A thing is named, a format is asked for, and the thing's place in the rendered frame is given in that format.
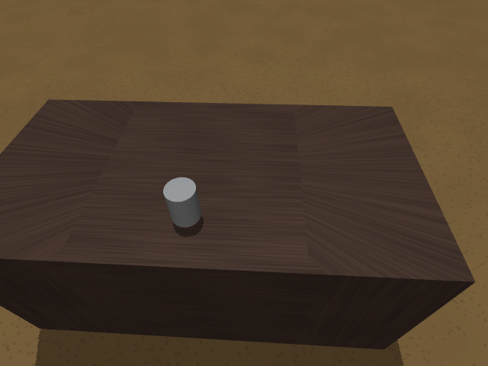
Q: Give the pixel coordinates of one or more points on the can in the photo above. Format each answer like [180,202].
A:
[182,201]

